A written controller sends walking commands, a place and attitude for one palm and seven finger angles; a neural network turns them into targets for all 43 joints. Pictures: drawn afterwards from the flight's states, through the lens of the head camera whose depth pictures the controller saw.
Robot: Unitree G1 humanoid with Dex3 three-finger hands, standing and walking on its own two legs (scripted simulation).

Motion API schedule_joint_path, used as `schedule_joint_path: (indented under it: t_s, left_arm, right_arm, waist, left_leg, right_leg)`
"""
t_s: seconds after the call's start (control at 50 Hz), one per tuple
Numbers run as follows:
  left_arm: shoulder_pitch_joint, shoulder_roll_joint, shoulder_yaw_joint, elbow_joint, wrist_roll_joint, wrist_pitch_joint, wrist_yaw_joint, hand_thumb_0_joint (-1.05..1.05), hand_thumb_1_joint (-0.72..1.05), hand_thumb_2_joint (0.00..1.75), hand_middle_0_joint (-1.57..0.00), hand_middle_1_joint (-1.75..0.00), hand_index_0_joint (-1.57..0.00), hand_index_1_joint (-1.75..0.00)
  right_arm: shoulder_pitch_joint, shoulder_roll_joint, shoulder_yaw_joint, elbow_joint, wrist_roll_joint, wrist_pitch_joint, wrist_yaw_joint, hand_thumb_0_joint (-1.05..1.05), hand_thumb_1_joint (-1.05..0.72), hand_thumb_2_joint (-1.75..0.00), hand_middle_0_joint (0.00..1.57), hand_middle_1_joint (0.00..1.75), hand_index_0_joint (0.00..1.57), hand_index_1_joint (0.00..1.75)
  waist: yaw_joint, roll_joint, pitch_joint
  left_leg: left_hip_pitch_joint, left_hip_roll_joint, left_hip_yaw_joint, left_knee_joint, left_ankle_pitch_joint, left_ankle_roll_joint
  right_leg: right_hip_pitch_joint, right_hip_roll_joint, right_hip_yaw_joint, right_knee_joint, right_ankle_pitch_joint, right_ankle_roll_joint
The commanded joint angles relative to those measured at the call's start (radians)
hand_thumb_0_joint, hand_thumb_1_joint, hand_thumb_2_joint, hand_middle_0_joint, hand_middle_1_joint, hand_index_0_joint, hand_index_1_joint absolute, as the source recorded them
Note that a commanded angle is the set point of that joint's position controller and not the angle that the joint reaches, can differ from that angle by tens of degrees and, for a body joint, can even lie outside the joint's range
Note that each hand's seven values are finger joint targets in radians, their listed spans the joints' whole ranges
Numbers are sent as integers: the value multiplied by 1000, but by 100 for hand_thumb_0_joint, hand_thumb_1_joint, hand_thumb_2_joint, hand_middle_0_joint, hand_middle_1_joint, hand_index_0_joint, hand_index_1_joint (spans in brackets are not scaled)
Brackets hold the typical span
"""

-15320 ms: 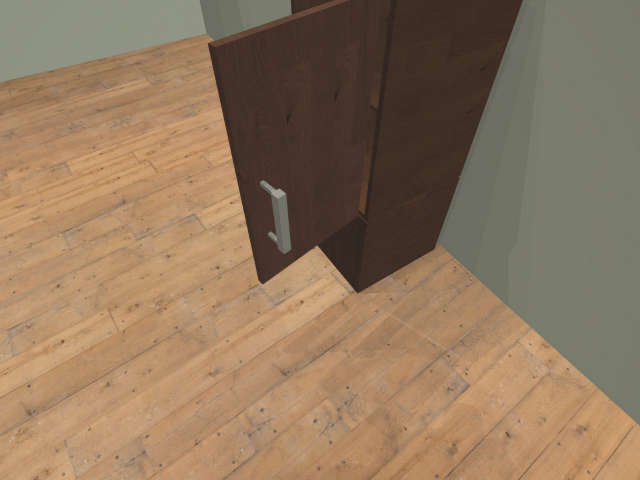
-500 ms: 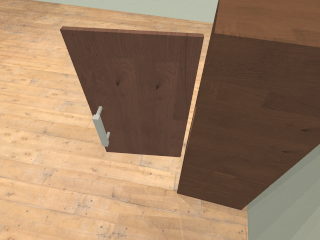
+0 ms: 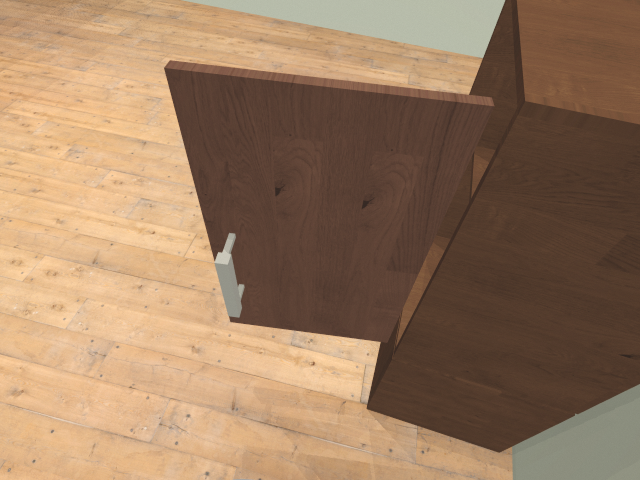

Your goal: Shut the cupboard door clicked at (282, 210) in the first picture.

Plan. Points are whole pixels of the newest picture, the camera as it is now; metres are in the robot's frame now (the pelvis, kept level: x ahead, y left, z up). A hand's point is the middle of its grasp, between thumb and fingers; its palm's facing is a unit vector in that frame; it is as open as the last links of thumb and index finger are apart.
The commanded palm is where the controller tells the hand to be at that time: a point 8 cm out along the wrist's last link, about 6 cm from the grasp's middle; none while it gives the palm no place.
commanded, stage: come to a stop and stand still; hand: left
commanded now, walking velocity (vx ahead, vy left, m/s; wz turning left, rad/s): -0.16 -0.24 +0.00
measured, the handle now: (232, 277) +0.43 +0.19 -0.10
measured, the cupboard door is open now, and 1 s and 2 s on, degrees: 100 100 100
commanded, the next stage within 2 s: look again from close up in 0.72 s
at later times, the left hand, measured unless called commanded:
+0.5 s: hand out of the picture +0.04 +0.16 -0.16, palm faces +0.01 -0.97 -0.24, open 7.3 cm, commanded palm none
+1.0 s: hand out of the picture -0.01 +0.17 -0.17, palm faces -0.02 -0.98 -0.18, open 7.3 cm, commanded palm none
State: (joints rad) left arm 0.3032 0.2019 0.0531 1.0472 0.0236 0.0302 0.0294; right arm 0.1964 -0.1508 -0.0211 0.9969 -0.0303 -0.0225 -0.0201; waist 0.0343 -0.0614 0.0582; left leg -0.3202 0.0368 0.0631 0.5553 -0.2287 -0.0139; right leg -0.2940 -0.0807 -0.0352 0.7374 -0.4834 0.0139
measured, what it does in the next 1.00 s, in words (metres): steps on the spot: right foot, then left foot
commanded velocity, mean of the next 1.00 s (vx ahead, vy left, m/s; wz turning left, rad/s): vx -0.01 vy -0.02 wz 0.00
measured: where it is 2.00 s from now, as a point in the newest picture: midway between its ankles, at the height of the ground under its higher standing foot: outside the picture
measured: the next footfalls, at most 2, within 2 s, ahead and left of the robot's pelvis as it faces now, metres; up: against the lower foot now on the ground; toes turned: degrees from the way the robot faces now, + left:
right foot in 0.20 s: +0.07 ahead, -0.06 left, +0.00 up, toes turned +0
left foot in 0.48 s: +0.01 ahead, +0.08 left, +0.00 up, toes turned +1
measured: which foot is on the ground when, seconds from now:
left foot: down 0.00-0.20, up 0.22-0.46, down 0.48-1.00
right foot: up 0.00-0.18, down 0.20-1.00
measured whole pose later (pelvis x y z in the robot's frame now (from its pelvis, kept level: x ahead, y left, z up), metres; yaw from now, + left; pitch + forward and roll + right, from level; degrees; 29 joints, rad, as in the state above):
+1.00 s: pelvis +0.00 +0.00 +0.01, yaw -2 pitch +0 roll +0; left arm 0.32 0.16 -0.02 1.10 0.00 -0.02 0.04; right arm 0.32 -0.14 0.04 1.14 -0.01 -0.02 -0.02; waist 0.00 -0.02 0.02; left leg -0.16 -0.03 0.07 0.43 -0.27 0.05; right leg -0.16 0.04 -0.06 0.41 -0.25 -0.05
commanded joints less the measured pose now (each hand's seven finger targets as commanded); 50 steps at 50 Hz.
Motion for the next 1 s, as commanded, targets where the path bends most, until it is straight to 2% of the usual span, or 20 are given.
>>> schedule_joint_path:
  t_s: [0.0, 0.04, 0.08, 0.14, 0.16, 0.18, 0.2, 0.22, 0.24, 0.26, 0.28, 0.34, 0.36, 0.4, 0.44, 0.46, 0.5, 0.56, 0.64, 0.98]
  left_arm:
    - [73, 17, -6, -42, -10, -15, -8, 0, 90, 90, -20, -30, -20, -30]
    - [53, 27, 1, -60, -8, -5, -10, 0, 90, 90, -20, -30, -20, -30]
    - [55, 25, 4, -79, -7, -3, -12, 0, 90, 90, -20, -30, -20, -30]
    - [112, 36, 7, -79, -2, -12, -11, 0, 90, 90, -20, -30, -20, -30]
    - [115, 81, 12, -85, 7, -19, -6, 0, 90, 90, -20, -30, -20, -30]
    - [92, 130, 15, -90, 10, -22, -3, 0, 90, 90, -20, -30, -20, -30]
    - [75, 124, 11, -98, 7, -32, 1, 0, 90, 90, -20, -30, -20, -30]
    - [61, 99, 3, -112, 26, -35, 43, 0, 90, 90, -20, -30, -20, -30]
    - [28, 144, 10, -164, 9, -46, 44, 0, 90, 90, -20, -30, -20, -30]
    - [26, 120, 9, -168, 6, -62, 44, 0, 90, 90, -20, -30, -20, -30]
    - [41, 128, 11, -176, 12, -66, 43, 0, 90, 90, -20, -30, -20, -30]
    - [21, 112, -4, -185, 11, -57, 37, 0, 90, 90, -20, -30, -20, -30]
    - [7, 109, -8, -180, 5, -55, 33, 0, 90, 90, -20, -30, -20, -30]
    - [-12, 104, -14, -177, -2, -55, 31, 0, 90, 90, -20, -30, -20, -30]
    - [-22, 83, -22, -171, -10, -58, 26, 0, 90, 90, -20, -30, -20, -30]
    - [-6, 73, -23, -166, -12, -59, 24, 0, 90, 90, -20, -30, -20, -30]
    - [-10, 80, -26, -148, -14, -50, 20, 0, 90, 90, -20, -30, -20, -30]
    - [5, 91, -29, -125, -14, -53, 13, 0, 90, 90, -20, -30, -20, -30]
    - [9, 92, -33, -106, -16, -59, 11, 0, 90, 90, -20, -30, -20, -30]
    - [73, 43, -64, 20, -20, -66, 16, 0, 90, 90, -20, -30, -20, -30]
  right_arm:
    - [51, -159, -26, -22, 0, 4, -24, 0, -90, -90, 20, 30, 20, 30]
    - [63, -188, -47, -22, -1, 17, -30, 0, -90, -90, 20, 30, 20, 30]
    - [45, -201, -53, -29, -2, 23, -33, 0, -90, -90, 20, 30, 20, 30]
    - [15, -184, -55, -41, 8, 32, -28, 0, -90, -90, 20, 30, 20, 30]
    - [19, -137, -49, -46, 15, 36, -23, 0, -90, -90, 20, 30, 20, 30]
    - [18, -78, -36, -63, 23, 41, -15, 0, -90, -90, 20, 30, 20, 30]
    - [-26, -69, -34, -65, 19, 56, -14, 0, -90, -90, 20, 30, 20, 30]
    - [-44, -155, -52, -98, 15, 35, -3, 0, -90, -90, 20, 30, 20, 30]
    - [-16, -97, -42, -103, 12, 41, 11, 0, -90, -90, 20, 30, 20, 30]
    - [-27, -76, -28, -123, 10, 37, 15, 0, -90, -90, 20, 30, 20, 30]
    - [-39, -63, -28, -142, 18, 35, 16, 0, -90, -90, 20, 30, 20, 30]
    - [-1, -65, -23, -141, 25, 39, 7, 0, -90, -90, 20, 30, 20, 30]
    - [11, -60, -17, -129, 22, 41, 9, 0, -90, -90, 20, 30, 20, 30]
    - [67, -66, -14, -102, 17, 37, 9, 0, -90, -90, 20, 30, 20, 30]
    - [110, -94, -8, -75, 13, 24, 9, 0, -90, -90, 20, 30, 20, 30]
    - [115, -105, -6, -71, 11, 15, 7, 0, -90, -90, 20, 30, 20, 30]
    - [83, -96, 3, -61, 7, 14, 3, 0, -90, -90, 20, 30, 20, 30]
    - [97, -99, 12, -46, 8, 14, 1, 0, -90, -90, 20, 30, 20, 30]
    - [130, -106, 18, -15, 7, 10, 3, 0, -90, -90, 20, 30, 20, 30]
    - [162, -95, 39, 108, 22, -17, -15, 0, -90, -90, 20, 30, 20, 30]
  waist:
    - [-23, 248, -83]
    - [-41, 229, -110]
    - [-35, 219, -106]
    - [-6, 170, -131]
    - [-4, 9, -103]
    - [-17, -169, -77]
    - [5, -189, -52]
    - [-22, -8, -101]
    - [-31, -37, -173]
    - [-26, 39, -197]
    - [-21, -26, -162]
    - [-35, -94, -84]
    - [-35, -32, -59]
    - [-59, -40, -16]
    - [-66, 45, 8]
    - [-50, 98, 4]
    - [-35, 166, 31]
    - [-30, 73, 30]
    - [-37, 46, 9]
    - [-30, 66, -12]
  left_leg:
    - [155, 266, -200, -194, 628, 177]
    - [195, 289, -196, -167, 686, 192]
    - [163, 294, -192, -159, 652, 191]
    - [81, 219, -142, -83, 420, 128]
    - [-9, 129, -84, -4, 190, 70]
    - [-79, 12, 21, 63, -114, 13]
    - [-88, -16, -22, 203, -282, 7]
    - [-104, -20, 3, 330, -201, -19]
    - [-121, 6, -33, 391, -155, 11]
    - [-141, -9, -22, 357, -161, 12]
    - [-149, -11, -23, 338, -195, 18]
    - [-48, -29, -10, 197, -186, 21]
    - [5, -33, -1, 128, -153, 19]
    - [100, -27, -9, -14, -96, 25]
    - [161, 27, -66, -119, -19, 50]
    - [144, 68, -107, -144, 41, 68]
    - [43, 70, -138, -179, -7, 74]
    - [20, 44, -101, -191, -71, 58]
    - [51, 34, -84, -182, -54, 51]
    - [122, 70, -111, -211, 147, 68]
  right_leg:
    - [-59, 28, 3, 77, -18, -4]
    - [-73, 45, -3, 75, -17, -2]
    - [-44, 53, -2, 20, 12, -10]
    - [110, 52, 6, -251, 255, -17]
    - [153, -20, 118, -356, 410, -34]
    - [127, -171, 241, -405, 535, -89]
    - [51, -220, 285, -437, 596, -140]
    - [144, -176, 360, -388, 871, -141]
    - [190, -155, 267, -338, 794, -169]
    - [286, -155, 240, -313, 931, -193]
    - [272, -159, 210, -295, 976, -202]
    - [154, -123, 170, -343, 772, -196]
    - [109, -110, 163, -371, 625, -189]
    - [10, -86, 181, -405, 382, -150]
    - [-50, -44, 171, -404, 223, -94]
    - [-24, -16, 149, -396, 238, -70]
    - [50, 1, 133, -395, 220, -56]
    - [99, -20, 168, -451, 161, -57]
    - [95, -36, 184, -474, 130, -64]
    - [160, -25, 112, -369, 442, -75]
